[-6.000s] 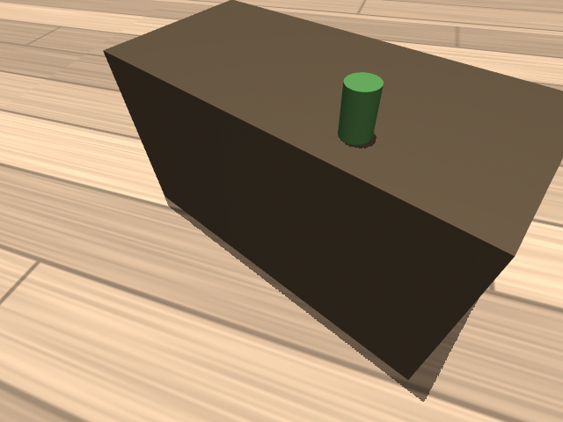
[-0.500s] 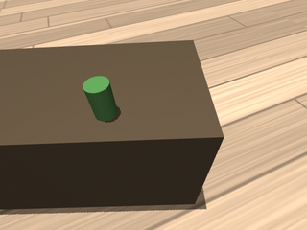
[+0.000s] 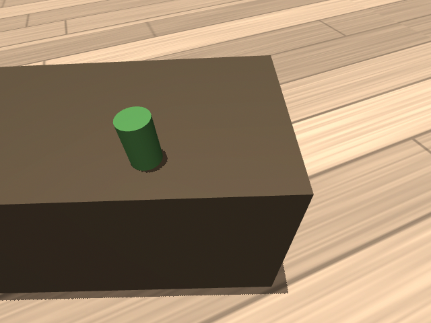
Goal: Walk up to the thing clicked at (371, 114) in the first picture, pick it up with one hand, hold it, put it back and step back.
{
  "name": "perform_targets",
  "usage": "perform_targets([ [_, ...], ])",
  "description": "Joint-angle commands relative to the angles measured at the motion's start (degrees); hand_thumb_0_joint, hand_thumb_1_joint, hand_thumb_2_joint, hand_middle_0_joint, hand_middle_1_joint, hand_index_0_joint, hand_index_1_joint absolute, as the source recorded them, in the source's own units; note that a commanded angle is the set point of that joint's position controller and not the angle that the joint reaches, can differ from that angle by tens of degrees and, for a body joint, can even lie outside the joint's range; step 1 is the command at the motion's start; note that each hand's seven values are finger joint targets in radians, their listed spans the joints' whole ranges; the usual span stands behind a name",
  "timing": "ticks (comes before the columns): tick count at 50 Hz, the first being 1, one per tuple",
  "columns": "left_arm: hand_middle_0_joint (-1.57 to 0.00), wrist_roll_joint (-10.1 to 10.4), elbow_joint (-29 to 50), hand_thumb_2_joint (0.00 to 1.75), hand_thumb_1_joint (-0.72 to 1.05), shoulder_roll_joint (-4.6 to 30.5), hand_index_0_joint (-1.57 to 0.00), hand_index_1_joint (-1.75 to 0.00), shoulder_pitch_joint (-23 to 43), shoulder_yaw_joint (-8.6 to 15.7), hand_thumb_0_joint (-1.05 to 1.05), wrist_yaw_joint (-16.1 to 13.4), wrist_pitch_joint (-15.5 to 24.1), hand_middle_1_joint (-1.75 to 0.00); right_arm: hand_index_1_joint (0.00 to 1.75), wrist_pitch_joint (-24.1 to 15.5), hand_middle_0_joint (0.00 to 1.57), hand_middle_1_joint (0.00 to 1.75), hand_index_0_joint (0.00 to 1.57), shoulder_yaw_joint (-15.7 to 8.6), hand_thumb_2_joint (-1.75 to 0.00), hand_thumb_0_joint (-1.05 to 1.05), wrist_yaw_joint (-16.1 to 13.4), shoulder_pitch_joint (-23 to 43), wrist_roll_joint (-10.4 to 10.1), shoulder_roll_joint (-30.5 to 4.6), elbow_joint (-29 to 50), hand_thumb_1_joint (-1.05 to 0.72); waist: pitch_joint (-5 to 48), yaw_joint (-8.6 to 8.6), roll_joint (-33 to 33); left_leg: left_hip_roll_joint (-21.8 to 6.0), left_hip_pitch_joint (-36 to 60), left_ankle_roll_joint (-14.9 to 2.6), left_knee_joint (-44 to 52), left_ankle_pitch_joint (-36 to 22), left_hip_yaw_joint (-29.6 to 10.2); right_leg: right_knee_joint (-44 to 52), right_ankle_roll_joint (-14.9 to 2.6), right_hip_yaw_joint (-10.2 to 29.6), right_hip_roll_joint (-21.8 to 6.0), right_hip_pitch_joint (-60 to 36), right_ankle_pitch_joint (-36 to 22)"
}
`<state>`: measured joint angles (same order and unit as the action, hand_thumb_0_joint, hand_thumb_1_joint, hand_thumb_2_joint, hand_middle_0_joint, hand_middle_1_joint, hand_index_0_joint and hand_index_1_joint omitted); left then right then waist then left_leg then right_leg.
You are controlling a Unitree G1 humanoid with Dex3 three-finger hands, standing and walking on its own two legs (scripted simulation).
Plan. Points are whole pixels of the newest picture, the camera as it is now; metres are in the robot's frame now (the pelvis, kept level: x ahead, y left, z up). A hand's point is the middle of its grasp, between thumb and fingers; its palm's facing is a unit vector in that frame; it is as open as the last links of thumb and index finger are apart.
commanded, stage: stand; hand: left
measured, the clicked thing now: (140, 139) +0.50 +0.21 +0.03
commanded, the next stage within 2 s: rise first in 0.54 s
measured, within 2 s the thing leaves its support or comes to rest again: neither
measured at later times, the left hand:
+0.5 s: hand out of the picture +0.07 +0.26 -0.16, palm faces -0.02 -0.94 -0.35, open 7.4 cm
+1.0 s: hand (106, 301) +0.18 +0.25 -0.09, palm faces +0.22 -0.92 -0.32, open 13.5 cm
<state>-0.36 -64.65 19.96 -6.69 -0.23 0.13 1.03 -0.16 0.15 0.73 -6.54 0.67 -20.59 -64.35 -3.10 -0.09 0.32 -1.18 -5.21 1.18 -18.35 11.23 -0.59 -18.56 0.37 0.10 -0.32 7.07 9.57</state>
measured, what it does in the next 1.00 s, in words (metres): stands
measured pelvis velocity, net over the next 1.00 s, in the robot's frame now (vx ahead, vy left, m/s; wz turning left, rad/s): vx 0.00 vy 0.00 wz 0.00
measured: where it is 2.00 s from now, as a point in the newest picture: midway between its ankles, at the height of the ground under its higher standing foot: outside the picture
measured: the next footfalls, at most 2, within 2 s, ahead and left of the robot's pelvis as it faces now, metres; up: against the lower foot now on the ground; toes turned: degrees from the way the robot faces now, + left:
none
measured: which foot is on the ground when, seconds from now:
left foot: down 0.00-1.00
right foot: down 0.00-1.00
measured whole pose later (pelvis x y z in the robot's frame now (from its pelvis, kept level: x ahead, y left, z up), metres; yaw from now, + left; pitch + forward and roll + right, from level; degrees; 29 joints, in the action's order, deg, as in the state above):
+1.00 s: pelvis +0.00 +0.00 -0.01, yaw +0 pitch +1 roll +0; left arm 3.0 -38.2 16.4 -9.0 7.6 -3.7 4.4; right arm -4.5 -5.6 -3.3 -7.6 -2.8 -15.5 -45.3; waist 0.7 0.8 0.7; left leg -0.9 -12.3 0.9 -24.8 13.8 -0.4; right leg -24.9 0.5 0.4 -0.5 14.2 12.0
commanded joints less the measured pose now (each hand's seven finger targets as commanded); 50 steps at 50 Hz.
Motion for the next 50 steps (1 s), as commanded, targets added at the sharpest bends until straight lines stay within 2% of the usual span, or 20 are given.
perform_targets([
  [1, -0.20, -0.12, 2.99, 0.90, 0.90, 12.74, -0.20, -0.30, 1.73, 2.43, 0.00, -0.70, 0.86, -0.30, 0.30, -1.45, 0.20, 0.30, 0.20, -2.19, -0.90, 0.00, -1.11, 1.98, -0.20, -11.73, 3.44, -0.90, 4.74, 0.29, 0.08, -6.40, -0.27, -2.06, 2.68, -8.41, -4.67, 2.24, -1.58, 5.35, -7.09, -2.27, -9.18],
  [17, -0.20, -0.20, 3.13, 0.90, 0.90, 12.86, -0.20, -0.30, 2.30, 2.50, 0.00, -0.80, 0.96, -0.30, 0.30, -1.31, 0.20, 0.30, 0.20, -2.36, -0.90, 0.00, -1.15, 1.43, -0.12, -11.61, 3.49, -0.90, 3.76, -0.06, -0.85, -6.14, -0.57, -2.12, 2.86, -6.71, -4.59, 3.31, -1.56, 5.56, -7.15, -1.38, -7.53],
  [22, -0.20, -0.24, 3.30, 0.90, 0.90, 12.40, -0.20, -0.30, 1.84, 2.55, 0.00, -0.68, 0.82, -0.30, 0.30, -1.54, 0.20, 0.30, 0.20, -2.40, -0.90, 0.00, -1.18, 1.66, -0.06, -11.95, 3.58, -0.90, 4.86, 0.30, 0.59, -6.35, -0.91, -2.30, 2.81, -8.77, -4.37, 2.42, -1.65, 5.44, -7.26, -2.99, -10.00],
  [31, -0.20, -0.19, 3.08, 0.90, 0.90, 12.56, -0.20, -0.30, 1.43, 2.49, 0.00, -0.63, 0.81, -0.30, 0.30, -1.54, 0.20, 0.30, 0.20, -2.31, -0.90, 0.00, -1.14, 1.33, -0.18, -11.74, 3.42, -0.90, 3.73, 0.19, -0.30, -6.25, -0.48, -2.31, 3.47, -6.98, -4.71, 2.76, -1.49, 5.46, -6.98, -1.42, -7.28],
  [32, -0.12, -0.17, 3.10, 0.82, 0.82, 12.59, -0.12, -0.22, 1.67, 2.52, 0.00, -0.66, 0.80, -0.22, 0.22, -1.53, 0.12, 0.22, 0.12, -2.38, -0.82, 0.00, -1.14, 1.36, -0.15, -11.90, 3.49, -0.82, 3.84, 0.16, -0.22, -6.29, -0.39, -2.39, 3.22, -7.18, -4.69, 2.71, -1.58, 5.43, -7.06, -1.82, -7.58],
  [33, -0.04, 4.56, 23.21, 0.74, 0.74, 1.14, -0.04, -0.14, 21.77, 0.55, 0.00, -1.02, 5.49, -0.14, 0.14, -8.32, 0.05, 0.14, 0.05, -0.08, -0.74, 0.00, -2.02, 21.46, -5.86, -1.16, 23.59, -0.74, 5.84, -2.07, 0.73, 1.72, -7.92, -1.25, -3.37, -3.00, 2.25, -2.47, -0.52, -1.48, -0.15, 6.16, -2.27],
  [34, -0.07, 6.32, 26.77, 0.66, 0.66, 5.65, -0.04, -0.08, 20.97, 1.11, 0.00, -2.46, 7.87, -0.06, 0.06, -9.65, 0.04, 0.06, 0.05, -0.21, -0.66, 0.00, -2.93, 19.85, -6.49, -3.71, 26.28, -0.66, 7.52, 0.25, -2.95, 1.33, -5.07, -1.52, -1.29, 0.97, 1.59, -1.32, -0.50, -1.71, -0.19, 2.32, 2.26],
  [35, -0.07, 6.02, 19.72, 0.58, 0.58, 9.69, -0.04, -0.08, 14.76, 3.52, 0.00, -3.38, 7.46, -0.05, 0.05, -8.95, 0.04, 0.05, 0.05, -2.80, -0.58, 0.00, -3.99, 12.95, -6.11, -7.89, 18.46, -0.58, 2.90, -1.40, -1.64, 1.71, -6.53, -1.57, -0.81, 3.84, 2.40, -0.70, -0.79, -1.53, 0.02, 4.78, 4.80],
  [36, -0.07, 6.02, 17.00, 0.50, 0.50, 13.11, -0.05, -0.08, 9.90, 7.13, 0.00, -3.69, 6.74, -0.05, 0.05, -7.98, 0.04, 0.05, 0.05, -5.22, -0.50, 0.00, -4.21, 10.11, -5.87, -9.48, 14.63, -0.50, 1.70, 0.63, 0.49, 1.54, -9.25, -1.08, -2.25, 3.47, 2.90, -1.82, -0.93, -1.75, 0.29, 4.76, 4.61],
  [37, -0.09, 6.10, 17.55, 0.42, 0.42, 13.42, -0.08, -0.08, 6.80, 9.71, 0.00, -4.18, 5.93, -0.07, 0.05, -7.85, 0.05, 0.05, 0.05, -7.58, -0.42, 0.00, -4.72, 10.70, -5.95, -10.97, 14.37, -0.42, 6.26, 1.07, 1.38, 1.44, -8.14, -0.73, -3.02, 0.11, 2.92, -3.07, -1.09, -1.82, 0.49, 3.95, 1.44],
  [39, -0.08, 5.66, 24.90, 0.27, 0.26, 12.46, -0.07, -0.08, 9.89, 8.63, 0.00, -5.20, 7.10, -0.07, 0.05, -8.87, 0.05, 0.05, 0.05, -7.92, -0.26, 0.00, -5.72, 8.81, -5.22, -10.10, 18.52, -0.28, 15.29, 0.77, 1.23, 1.11, -5.02, -0.83, -4.39, -5.47, 2.46, -4.71, -0.68, -1.35, 0.24, 0.64, -5.09],
  [40, -0.08, 4.96, 24.02, 0.25, 0.21, 12.03, -0.07, -0.07, 4.60, 9.57, 0.00, -5.45, 6.76, -0.07, 0.05, -8.67, 0.05, 0.05, 0.05, -8.84, -0.23, 0.00, -5.93, 5.70, -4.81, -9.87, 17.89, -0.24, 15.69, 0.39, 1.47, 1.20, -4.87, -1.02, -4.66, -7.56, 2.10, -5.07, -0.70, -1.41, 0.37, 0.90, -7.43],
  [41, -0.08, 4.03, 20.36, 0.23, 0.16, 11.11, -0.07, -0.07, 0.66, 10.55, 0.00, -5.25, 5.99, -0.06, 0.05, -7.84, 0.05, 0.05, 0.05, -9.88, -0.21, 0.00, -5.70, 0.05, -4.02, -8.69, 14.72, -0.18, 12.33, -0.05, 1.17, 1.39, -6.58, -1.29, -4.88, -7.57, 2.16, -4.94, -0.78, -1.37, 0.52, 2.74, -7.55],
  [42, -0.08, 2.90, 20.80, 0.20, 0.10, 10.03, -0.08, -0.06, -1.18, 11.76, 0.00, -4.69, 5.65, -0.07, 0.05, -7.25, 0.05, 0.05, 0.05, -11.34, -0.20, 0.00, -5.22, -3.02, -3.26, -7.29, 15.09, -0.12, 12.89, -0.39, 1.47, 1.50, -6.27, -1.40, -5.22, -8.71, 2.23, -5.17, -0.96, -1.41, 0.51, 3.01, -8.83],
  [44, -0.06, 2.76, 26.27, 0.15, 0.01, 8.56, -0.07, -0.05, -1.40, 11.91, 0.00, -4.69, 5.45, -0.06, 0.05, -7.04, 0.05, 0.05, 0.05, -10.13, -0.16, 0.00, -5.07, 0.83, -3.17, -5.83, 20.69, 0.01, 15.75, 1.39, 0.70, 1.65, -4.21, -1.11, -4.55, -11.77, 2.34, -4.47, -0.89, -1.63, 0.52, 0.03, -10.82],
  [45, -0.06, 2.84, 27.36, 0.13, -0.03, 7.86, -0.07, -0.05, -2.81, 11.86, 0.00, -4.66, 5.16, -0.06, 0.05, -6.67, 0.05, 0.05, 0.05, -8.34, -0.14, 0.00, -4.87, -0.57, -3.39, -2.96, 21.45, 0.06, 14.27, 1.77, 0.80, 1.78, -4.62, -1.13, -3.99, -11.16, 2.62, -3.97, -0.81, -1.76, 0.36, 0.10, -10.09],
  [46, -0.06, 3.02, 30.38, 0.11, -0.09, 8.35, -0.07, -0.05, -2.89, 12.27, 0.00, -4.66, 5.02, -0.06, 0.05, -6.31, 0.05, 0.05, 0.05, -7.68, -0.13, 0.00, -4.70, -1.01, -3.48, -2.42, 23.10, 0.11, 13.13, 2.14, 0.65, 1.83, -5.45, -1.06, -3.72, -10.74, 2.79, -3.36, -0.76, -1.85, 0.35, 0.79, -9.32],
  [48, -0.06, 3.48, 35.67, 0.09, -0.18, 6.80, -0.06, -0.05, -2.71, 11.41, 0.00, -4.50, 5.11, -0.05, 0.05, -6.19, 0.05, 0.05, 0.05, -6.96, -0.11, 0.00, -4.57, -0.30, -3.71, -1.23, 27.09, 0.18, 10.94, 1.79, 0.72, 1.87, -6.06, -1.13, -3.42, -8.89, 3.15, -2.61, -0.57, -1.93, 0.07, 1.98, -7.43],
  [49, -0.05, 3.39, 38.20, 0.09, -0.22, 7.32, -0.05, -0.04, -2.69, 12.05, 0.00, -4.63, 5.17, -0.05, 0.05, -6.41, 0.05, 0.05, 0.05, -8.00, -0.10, 0.00, -4.83, 0.04, -3.62, -2.83, 30.05, 0.23, 11.17, 1.37, 0.16, 1.71, -5.30, -1.20, -2.92, -8.20, 3.10, -2.54, -0.60, -2.03, 0.15, 1.82, -6.76],
  [50, -0.05, 3.41, 42.07, 0.08, -0.27, 7.44, -0.05, -0.04, -1.12, 11.78, 0.00, -4.73, 5.45, -0.05, 0.05, -6.52, 0.05, 0.05, 0.05, -6.93, -0.09, 0.00, -4.84, 0.22, -3.68, -1.93, 32.75, 0.27, 10.36, 1.39, -0.22, 1.67, -5.54, -1.33, -2.72, -7.37, 3.21, -2.11, -0.55, -1.87, 0.05, 1.84, -6.06],
])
